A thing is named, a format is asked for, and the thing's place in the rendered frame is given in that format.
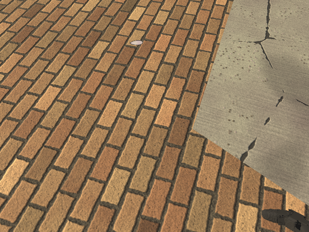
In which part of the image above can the right robot hand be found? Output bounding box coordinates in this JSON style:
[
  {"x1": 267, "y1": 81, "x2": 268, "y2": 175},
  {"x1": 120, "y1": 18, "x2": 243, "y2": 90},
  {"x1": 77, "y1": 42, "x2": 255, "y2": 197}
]
[{"x1": 262, "y1": 209, "x2": 309, "y2": 232}]

